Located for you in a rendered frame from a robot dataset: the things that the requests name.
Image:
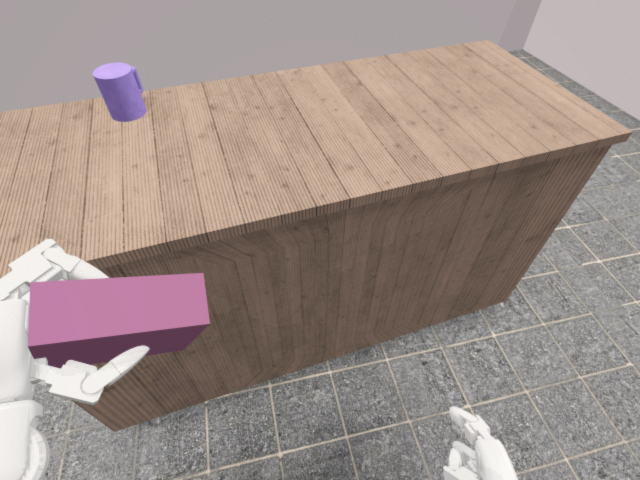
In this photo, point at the robot left hand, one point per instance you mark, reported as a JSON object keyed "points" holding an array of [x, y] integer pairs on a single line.
{"points": [[19, 371]]}

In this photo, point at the left robot forearm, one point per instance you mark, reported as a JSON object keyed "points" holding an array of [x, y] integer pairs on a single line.
{"points": [[24, 450]]}

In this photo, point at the table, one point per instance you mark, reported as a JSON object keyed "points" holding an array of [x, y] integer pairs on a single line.
{"points": [[331, 207]]}

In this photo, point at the sponge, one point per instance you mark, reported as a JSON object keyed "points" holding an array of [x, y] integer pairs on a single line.
{"points": [[94, 320]]}

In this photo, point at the robot right hand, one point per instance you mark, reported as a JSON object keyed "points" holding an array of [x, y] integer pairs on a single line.
{"points": [[489, 461]]}

